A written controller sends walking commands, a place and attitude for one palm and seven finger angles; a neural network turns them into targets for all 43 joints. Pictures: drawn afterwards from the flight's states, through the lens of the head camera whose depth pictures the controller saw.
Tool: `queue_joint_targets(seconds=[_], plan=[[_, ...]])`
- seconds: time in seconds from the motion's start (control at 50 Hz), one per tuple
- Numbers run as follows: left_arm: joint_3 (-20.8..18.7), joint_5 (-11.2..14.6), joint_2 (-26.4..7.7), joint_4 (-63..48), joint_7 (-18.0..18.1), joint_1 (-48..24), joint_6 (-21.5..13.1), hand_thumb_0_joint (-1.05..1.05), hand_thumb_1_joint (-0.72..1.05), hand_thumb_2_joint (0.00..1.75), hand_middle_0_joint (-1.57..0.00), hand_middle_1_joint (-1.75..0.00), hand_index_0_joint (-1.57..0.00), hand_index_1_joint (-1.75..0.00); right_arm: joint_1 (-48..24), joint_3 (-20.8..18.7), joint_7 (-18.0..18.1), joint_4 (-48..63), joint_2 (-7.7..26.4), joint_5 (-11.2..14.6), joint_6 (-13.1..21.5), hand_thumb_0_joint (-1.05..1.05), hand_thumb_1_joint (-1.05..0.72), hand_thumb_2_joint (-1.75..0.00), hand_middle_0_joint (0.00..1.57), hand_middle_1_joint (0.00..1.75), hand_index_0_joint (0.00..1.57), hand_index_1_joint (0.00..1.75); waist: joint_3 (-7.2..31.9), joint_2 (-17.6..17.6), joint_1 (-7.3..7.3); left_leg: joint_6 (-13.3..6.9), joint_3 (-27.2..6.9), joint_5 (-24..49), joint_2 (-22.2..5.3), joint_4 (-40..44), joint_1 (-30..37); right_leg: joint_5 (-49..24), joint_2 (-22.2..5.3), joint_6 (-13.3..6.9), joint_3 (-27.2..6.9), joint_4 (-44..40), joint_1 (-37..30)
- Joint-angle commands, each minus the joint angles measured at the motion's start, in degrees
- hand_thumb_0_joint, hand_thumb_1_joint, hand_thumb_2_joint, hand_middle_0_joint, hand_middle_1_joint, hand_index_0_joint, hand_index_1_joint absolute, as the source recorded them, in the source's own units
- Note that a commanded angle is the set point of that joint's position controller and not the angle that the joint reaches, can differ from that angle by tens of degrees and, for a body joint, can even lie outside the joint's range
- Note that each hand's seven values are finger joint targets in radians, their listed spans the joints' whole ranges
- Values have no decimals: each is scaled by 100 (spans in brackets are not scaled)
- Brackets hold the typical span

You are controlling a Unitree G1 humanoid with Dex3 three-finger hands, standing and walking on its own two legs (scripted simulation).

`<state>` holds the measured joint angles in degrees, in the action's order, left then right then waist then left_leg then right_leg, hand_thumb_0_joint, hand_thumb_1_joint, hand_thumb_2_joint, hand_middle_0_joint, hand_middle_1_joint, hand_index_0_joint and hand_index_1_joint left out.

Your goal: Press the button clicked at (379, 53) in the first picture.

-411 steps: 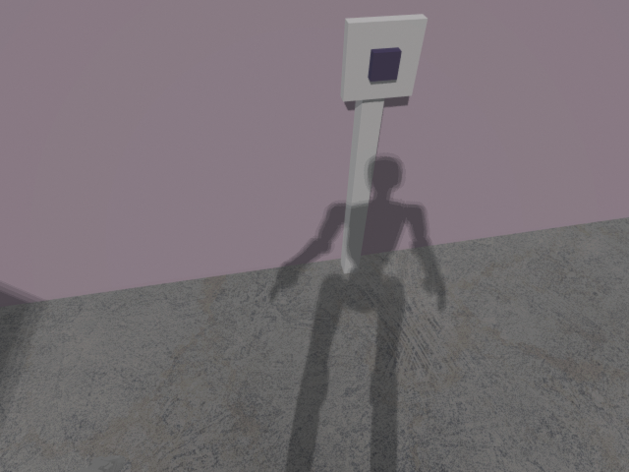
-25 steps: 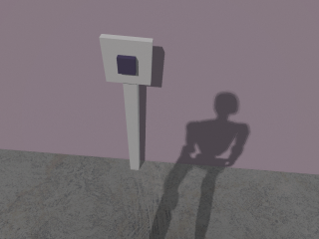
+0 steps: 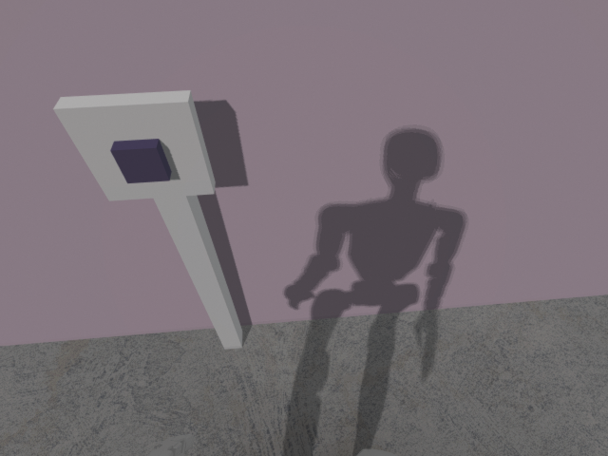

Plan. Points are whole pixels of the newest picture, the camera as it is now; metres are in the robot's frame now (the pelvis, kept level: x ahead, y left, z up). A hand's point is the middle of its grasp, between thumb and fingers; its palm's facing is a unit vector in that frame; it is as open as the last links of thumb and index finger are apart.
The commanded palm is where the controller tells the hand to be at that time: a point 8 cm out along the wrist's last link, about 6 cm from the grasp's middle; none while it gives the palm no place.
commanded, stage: come to a stop and stand still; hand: left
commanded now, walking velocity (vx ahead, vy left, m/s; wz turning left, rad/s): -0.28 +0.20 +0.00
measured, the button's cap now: (143, 160) +0.51 +0.24 +0.10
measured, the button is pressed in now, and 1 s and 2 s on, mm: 0 0 0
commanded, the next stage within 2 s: look again from close up in 0.82 s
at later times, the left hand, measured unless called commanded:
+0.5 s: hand out of the picture +0.01 +0.26 -0.17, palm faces +0.07 -0.97 -0.25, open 7.4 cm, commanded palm none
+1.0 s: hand out of the picture +0.01 +0.30 -0.14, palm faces +0.01 -0.94 -0.33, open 7.4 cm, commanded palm none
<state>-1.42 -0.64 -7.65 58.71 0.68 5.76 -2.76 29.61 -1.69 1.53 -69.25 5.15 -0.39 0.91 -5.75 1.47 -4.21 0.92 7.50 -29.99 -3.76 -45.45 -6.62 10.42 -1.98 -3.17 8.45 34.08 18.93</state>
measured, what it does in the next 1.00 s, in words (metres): steps on the spot: left foot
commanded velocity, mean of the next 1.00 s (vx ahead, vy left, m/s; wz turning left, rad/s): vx -0.03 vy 0.02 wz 0.00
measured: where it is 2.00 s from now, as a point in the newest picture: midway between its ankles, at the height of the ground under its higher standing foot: outside the picture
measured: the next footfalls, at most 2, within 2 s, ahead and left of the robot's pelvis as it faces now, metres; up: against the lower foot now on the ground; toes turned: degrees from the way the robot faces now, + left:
left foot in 0.36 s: +0.04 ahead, +0.15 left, +0.00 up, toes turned +3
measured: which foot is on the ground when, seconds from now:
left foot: up 0.00-0.34, down 0.36-1.00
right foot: down 0.00-1.00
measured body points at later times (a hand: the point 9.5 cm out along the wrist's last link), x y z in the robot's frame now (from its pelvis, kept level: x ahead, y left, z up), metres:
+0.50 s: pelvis -0.03 +0.06 +0.00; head -0.06 +0.06 +0.45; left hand +0.00 +0.31 -0.15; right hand +0.08 -0.20 -0.12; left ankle +0.00 +0.15 -0.72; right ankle +0.04 -0.08 -0.72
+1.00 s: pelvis -0.03 +0.07 +0.02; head -0.04 +0.06 +0.46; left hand +0.01 +0.35 -0.12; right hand +0.01 -0.21 -0.13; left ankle +0.00 +0.15 -0.72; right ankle +0.03 -0.07 -0.72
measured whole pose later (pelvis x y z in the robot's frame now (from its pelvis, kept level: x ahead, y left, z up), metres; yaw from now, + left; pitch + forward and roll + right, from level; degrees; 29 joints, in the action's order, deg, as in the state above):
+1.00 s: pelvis -0.03 +0.07 +0.02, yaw +1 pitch -3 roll +0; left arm -0.7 -1.2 -16.7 58.3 0.9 14.7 0.1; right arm 14.5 -2.2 -0.8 -59.1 17.4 -1.2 -0.6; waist -0.9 0.9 -0.2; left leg -3.7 4.2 -11.4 2.6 -25.6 -11.9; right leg 9.2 -3.1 0.9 2.4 26.1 14.3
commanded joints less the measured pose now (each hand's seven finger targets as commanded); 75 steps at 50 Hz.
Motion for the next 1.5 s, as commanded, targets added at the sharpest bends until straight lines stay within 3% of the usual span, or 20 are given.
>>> queue_joint_targets(seconds=[0.0,0.02,0.06,0.14,0.24,0.26,0.28,0.3,0.32,0.34,0.36,0.4,0.46,0.52,0.56,0.66,0.74,1.04,1.18,1.48], plan=[[-181,-10,-992,69,199,894,-2,0,90,90,-20,-30,-20,-30,-182,-87,103,463,420,74,-42,0,-90,-90,20,30,20,30,890,-561,496,52,-831,-290,-155,-1523,-1258,-4826,-2124,-1094,-1764,-1143,-1063],[-170,-37,-868,-9,238,598,44,0,90,90,-20,-30,-20,-30,-136,-90,101,412,294,72,-134,0,-90,-90,20,30,20,30,689,-382,329,72,-814,-140,-153,-1283,-1167,-4259,-1976,-976,-1442,-1239,-586],[-247,-79,-781,-101,266,507,108,0,90,90,-20,-30,-20,-30,-129,-135,59,412,209,34,-262,0,-90,-90,20,30,20,30,658,-494,313,107,-658,83,-43,-996,-1116,-3381,-1740,-808,-1160,-1355,-324],[-333,-93,-945,-270,240,459,239,0,90,90,-20,-30,-20,-30,-476,-227,-25,735,408,-42,-379,0,-90,-90,20,30,20,30,583,-933,401,169,-641,429,85,-1171,-1390,-1720,-1664,-733,-1269,-1652,-30],[-388,-149,-1115,-398,202,461,315,0,90,90,-20,-30,-20,-30,-956,-236,-80,1100,560,-43,-303,0,-90,-90,20,30,20,30,599,-1177,484,123,-570,462,127,-280,-1189,-63,-1534,-665,-1506,-1814,6],[-121,-176,-1613,-729,249,237,340,0,90,90,-20,-30,-20,-30,-1064,-193,-146,1841,1290,-147,-315,0,-90,-90,20,30,20,30,357,-891,-41,-5,-713,370,257,364,-1457,-220,-1551,-449,-1747,-1574,-558],[-323,-127,-1581,-892,308,401,362,0,90,90,-20,-30,-20,-30,-870,-255,-149,1896,956,-128,-230,0,-90,-90,20,30,20,30,1470,-1047,144,-11,-475,521,229,937,-813,1527,-1630,-362,-1734,-1291,-351],[-281,-82,-1441,-1092,307,284,405,0,90,90,-20,-30,-20,-30,-815,-251,-142,2006,1073,-145,-200,0,-90,-90,20,30,20,30,1487,-656,43,-51,-371,936,340,1579,-360,1735,-1231,-147,-1385,-1079,-49],[-227,-50,-1242,-1131,259,342,451,0,90,90,-20,-30,-20,-30,-872,-267,-114,2088,1140,-168,-177,0,-90,-90,20,30,20,30,1131,156,47,-162,-764,832,111,2038,-424,1797,-828,118,-998,-692,367],[-173,-3,-966,-1128,191,560,461,0,90,90,-20,-30,-20,-30,-1162,-284,-74,2250,1431,-215,-164,0,-90,-90,20,30,20,30,629,944,231,-429,-1639,215,-621,2638,-1157,1514,-337,310,-480,-176,440],[-154,-55,-886,-1115,135,775,540,0,90,90,-20,-30,-20,-30,-1602,-315,-75,2527,1622,-212,-182,0,-90,-90,20,30,20,30,300,1308,402,-610,-2180,-896,-988,3193,-2092,1331,-112,335,-257,279,195],[-135,-131,-821,-948,80,1052,557,0,90,90,-20,-30,-20,-30,-2027,-291,-66,2573,1555,-183,-207,0,-90,-90,20,30,20,30,-75,1126,533,-616,-1824,-813,-715,3204,-2817,806,46,299,-381,850,-282],[-107,-125,-872,-855,28,1411,469,0,90,90,-20,-30,-20,-30,-2048,-246,-77,2575,1561,-136,-181,0,-90,-90,20,30,20,30,-24,603,613,-596,-1579,-558,-583,2976,-2515,558,38,294,-445,348,-435],[-134,-121,-1260,-915,43,1342,303,0,90,90,-20,-30,-20,-30,-1834,-239,-86,2496,1623,-70,-100,0,-90,-90,20,30,20,30,24,149,474,-472,-1453,97,-254,2605,-1874,513,-224,104,-924,-715,-354],[-165,-110,-1449,-958,46,989,220,0,90,90,-20,-30,-20,-30,-1656,-270,-92,2367,1756,-76,-104,0,-90,-90,20,30,20,30,181,-551,287,-440,-1340,287,-142,2331,-1338,1128,-328,4,-1236,-1002,126],[-168,-100,-1495,-832,44,1094,201,0,90,90,-20,-30,-20,-30,-1724,-296,-107,2150,2002,-78,-4,0,-90,-90,20,30,20,30,329,186,403,-525,-1704,-32,-409,3049,-1405,593,-153,96,-875,-731,-307],[-166,-95,-1570,-660,44,1078,158,0,90,90,-20,-30,-20,-30,-1772,-287,-118,1957,2057,-71,23,0,-90,-90,20,30,20,30,339,-82,436,-504,-1684,87,-365,3108,-1407,526,-238,94,-959,-890,-536],[-85,-40,-1979,-305,51,536,95,0,90,90,-20,-30,-20,-30,-1883,-169,-164,1286,2305,-55,63,0,-90,-90,20,30,20,30,368,-116,401,-355,-1440,822,-268,3054,-1082,560,-533,61,-1278,-1427,-772],[-11,-16,-2062,-211,62,302,64,0,90,90,-20,-30,-20,-30,-2008,-95,-174,1111,2319,-35,77,0,-90,-90,20,30,20,30,566,-179,373,-291,-1226,1770,-265,2865,-649,-11,-595,76,-1327,-1542,-928],[35,-4,-1974,-85,89,198,55,0,90,90,-20,-30,-20,-30,-2237,-15,-136,925,2231,-30,58,0,-90,-90,20,30,20,30,698,-269,375,-223,-1095,2449,-298,2841,-230,-897,-608,111,-1288,-1636,-1220]])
